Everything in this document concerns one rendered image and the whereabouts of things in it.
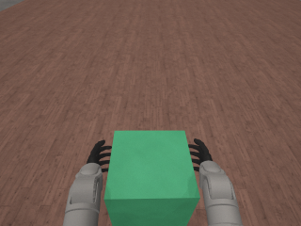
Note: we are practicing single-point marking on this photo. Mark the robot left forearm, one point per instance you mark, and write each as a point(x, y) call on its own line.
point(84, 199)

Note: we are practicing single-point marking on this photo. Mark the carton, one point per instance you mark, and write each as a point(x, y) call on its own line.
point(151, 179)

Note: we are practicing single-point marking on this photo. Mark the left robot hand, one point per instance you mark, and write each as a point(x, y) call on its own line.
point(95, 155)

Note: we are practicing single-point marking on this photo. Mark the right robot hand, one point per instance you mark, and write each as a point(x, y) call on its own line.
point(203, 154)

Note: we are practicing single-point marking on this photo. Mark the robot right forearm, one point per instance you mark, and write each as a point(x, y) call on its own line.
point(219, 197)

